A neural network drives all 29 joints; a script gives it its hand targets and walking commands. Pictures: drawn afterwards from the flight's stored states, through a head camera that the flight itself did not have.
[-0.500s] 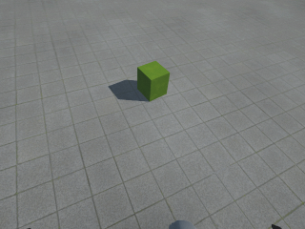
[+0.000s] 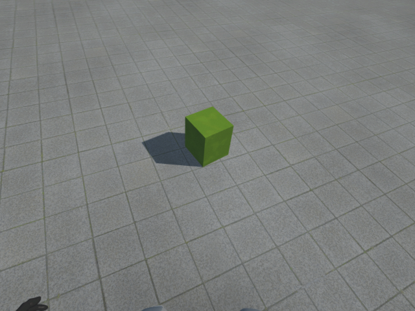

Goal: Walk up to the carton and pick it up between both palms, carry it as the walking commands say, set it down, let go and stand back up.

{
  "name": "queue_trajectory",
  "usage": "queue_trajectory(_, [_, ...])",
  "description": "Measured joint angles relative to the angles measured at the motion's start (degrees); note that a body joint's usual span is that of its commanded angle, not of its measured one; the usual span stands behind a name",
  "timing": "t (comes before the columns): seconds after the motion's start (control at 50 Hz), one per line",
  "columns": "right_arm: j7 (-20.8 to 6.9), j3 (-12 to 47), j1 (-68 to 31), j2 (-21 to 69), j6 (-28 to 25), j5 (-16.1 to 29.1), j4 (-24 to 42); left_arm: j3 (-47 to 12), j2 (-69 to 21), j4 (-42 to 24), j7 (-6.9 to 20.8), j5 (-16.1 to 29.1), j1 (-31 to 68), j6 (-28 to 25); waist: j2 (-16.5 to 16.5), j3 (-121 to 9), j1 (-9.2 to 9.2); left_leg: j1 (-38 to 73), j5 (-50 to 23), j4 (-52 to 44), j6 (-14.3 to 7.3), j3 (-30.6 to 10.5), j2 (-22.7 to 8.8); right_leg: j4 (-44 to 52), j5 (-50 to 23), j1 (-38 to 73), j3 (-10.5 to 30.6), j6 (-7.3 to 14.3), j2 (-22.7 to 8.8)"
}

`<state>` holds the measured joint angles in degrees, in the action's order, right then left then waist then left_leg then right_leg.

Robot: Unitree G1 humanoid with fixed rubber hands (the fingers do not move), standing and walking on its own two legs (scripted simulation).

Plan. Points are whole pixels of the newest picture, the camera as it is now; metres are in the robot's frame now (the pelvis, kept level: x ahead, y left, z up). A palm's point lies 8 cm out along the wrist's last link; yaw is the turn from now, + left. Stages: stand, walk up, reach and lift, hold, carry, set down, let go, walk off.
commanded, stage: walk up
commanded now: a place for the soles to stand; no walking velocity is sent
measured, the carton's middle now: (207, 136) +1.19 -0.01 -0.60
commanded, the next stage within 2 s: none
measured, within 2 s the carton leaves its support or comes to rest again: neither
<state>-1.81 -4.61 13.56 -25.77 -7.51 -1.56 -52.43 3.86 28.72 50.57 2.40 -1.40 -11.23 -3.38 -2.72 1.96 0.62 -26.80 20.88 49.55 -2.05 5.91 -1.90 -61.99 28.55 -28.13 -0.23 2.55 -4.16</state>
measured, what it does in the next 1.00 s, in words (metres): walks ahead: right foot, then left foot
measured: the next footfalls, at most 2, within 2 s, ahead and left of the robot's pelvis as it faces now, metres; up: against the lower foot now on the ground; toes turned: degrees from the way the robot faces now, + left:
right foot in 0.26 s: +0.29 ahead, -0.16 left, +0.00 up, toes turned -8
left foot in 0.52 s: +0.37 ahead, +0.09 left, +0.00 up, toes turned +6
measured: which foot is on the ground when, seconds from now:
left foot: down 0.00-0.26, up 0.28-0.50, down 0.52-0.88, up 0.90-1.00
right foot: up 0.00-0.24, down 0.26-0.56, up 0.58-0.84, down 0.86-1.00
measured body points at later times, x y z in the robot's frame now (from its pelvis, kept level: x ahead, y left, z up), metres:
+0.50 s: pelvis +0.20 -0.03 +0.00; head +0.22 -0.03 +0.45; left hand +0.31 +0.32 -0.08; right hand +0.32 -0.37 -0.09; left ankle +0.30 +0.09 -0.68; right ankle +0.25 -0.16 -0.69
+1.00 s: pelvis +0.40 -0.07 +0.00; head +0.42 -0.08 +0.45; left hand +0.52 +0.27 -0.08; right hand +0.47 -0.43 -0.10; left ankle +0.41 +0.06 -0.65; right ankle +0.46 -0.19 -0.69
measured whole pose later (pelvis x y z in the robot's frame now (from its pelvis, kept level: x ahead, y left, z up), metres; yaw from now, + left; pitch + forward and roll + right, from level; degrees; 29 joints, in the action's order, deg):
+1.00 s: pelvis +0.40 -0.07 +0.00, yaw -1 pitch -2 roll -2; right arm -0.6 -3.8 13.9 -28.0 -5.3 -0.4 -53.0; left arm 4.6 26.8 48.6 2.2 -0.3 -11.2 -5.6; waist 2.7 4.7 -0.5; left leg -30.2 25.5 68.5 -2.1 -1.5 -4.7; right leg -48.7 20.1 -26.2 -7.2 2.2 -2.0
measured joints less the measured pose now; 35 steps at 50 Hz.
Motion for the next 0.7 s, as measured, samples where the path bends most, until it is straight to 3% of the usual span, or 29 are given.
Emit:
queue_trajectory(0.04, [0.6,-0.03,0.8,-0.08,0.1,0.55,0.32,-0.34,-0.09,1.25,-0.01,-0.06,-0.27,0.0,-1.15,-0.29,-1.04,2.47,1.41,-1.88,-0.39,0.65,1.12,-4.81,-1.88,-3.01,1.3,-0.57,-0.08])
queue_trajectory(0.1, [1.03,-0.1,1.9,-0.7,-0.16,0.95,0.6,-0.47,-0.43,2.4,0.28,-0.15,-0.33,-0.53,-1.95,-0.33,-1.82,6.52,2.24,-5.13,-0.22,1.78,1.42,-3.19,-3.98,-6.6,0.2,-1.67,-1.48])
queue_trajectory(0.2, [0.81,-0.36,3.84,-2.26,-0.02,0.64,0.55,-0.1,-1.26,1.83,1.76,0.39,1.4,-0.86,-1.07,0.62,-3.14,12.28,4.89,-8.02,1.28,1.94,0.27,11.87,-9.12,-6.76,-1.7,-1.83,-2.37])
queue_trajectory(0.26, [0.6,-0.33,4.62,-3.29,0.64,0.89,0.48,0.49,-1.77,0.8,2.03,0.29,2.39,-1.73,1.34,0.69,-3.62,13.49,8.91,-4.52,2.15,0.63,-2.35,20.72,-13.69,-2.66,-3.78,-0.75,-0.34])
queue_trajectory(0.3, [0.7,0.05,4.1,-2.71,1.08,1.46,0.45,1.17,-1.33,-0.79,1.45,0.42,3.04,-2.49,1.91,1.64,-3.41,9.48,8.87,6.45,1.01,-2.35,-3.08,18.23,-17.85,-2.29,-5.05,-0.37,0.28])
queue_trajectory(0.34, [1.02,0.73,2.07,-2.38,1.5,1.47,0.18,0.98,-1.52,-1.81,0.86,1.18,3.22,-2.69,3.01,3.36,-2.8,4.72,7.09,16.65,0.21,-6.43,-1.97,16.12,-14.52,-0.55,-6.04,-0.42,0.98])
queue_trajectory(0.38, [1.01,1.0,0.11,-2.24,1.74,1.36,0.11,0.5,-2.18,-2.14,0.37,1.51,2.81,-2.32,4.65,4.12,-1.92,0.39,4.82,19.51,0.02,-7.72,-2.15,16.31,-12.36,1.64,-6.94,-0.36,1.88])
queue_trajectory(0.48, [-0.38,0.82,-2.37,-1.34,1.8,0.94,0.36,0.01,-1.84,-2.13,0.56,0.72,0.6,-1.58,5.21,3.62,0.24,-4.72,5.01,7.12,1.21,-4.7,-3.27,15.6,-8.23,4.96,-7.85,0.07,1.44])
queue_trajectory(0.54, [-0.75,0.45,-1.97,-0.76,1.15,0.55,0.16,0.05,-0.2,-1.74,0.78,0.32,-1.2,-1.06,3.0,2.6,1.62,-2.98,-0.41,-0.86,0.96,-2.29,-2.3,12.29,-4.05,5.71,-6.96,-0.18,-0.33])
queue_trajectory(0.58, [-0.19,-0.07,-0.62,-0.74,0.33,-0.1,0.53,0.28,0.24,-0.91,0.39,0.22,-2.4,-0.27,0.73,1.16,2.18,-2.25,-4.15,-0.44,0.43,-0.26,-0.97,5.44,1.59,3.45,-3.43,0.56,-0.92])
queue_trajectory(0.62, [0.5,-0.19,0.06,-0.93,0.27,0.16,0.97,0.13,-0.13,0.44,-0.16,-0.01,-2.81,0.26,-0.43,0.38,1.03,-1.19,-1.6,-0.1,-0.23,0.55,0.02,-2.49,1.55,-0.05,0.36,-0.07,0.43])
queue_trajectory(0.7, [1.15,-0.23,0.89,-1.08,0.22,0.8,1.49,-0.16,-0.5,2.12,0.0,-0.31,-2.34,-0.23,-2.2,0.53,-1.08,3.2,0.46,-3.04,-0.23,1.78,0.68,-5.5,-1.6,-5.66,0.31,-1.24,-0.89])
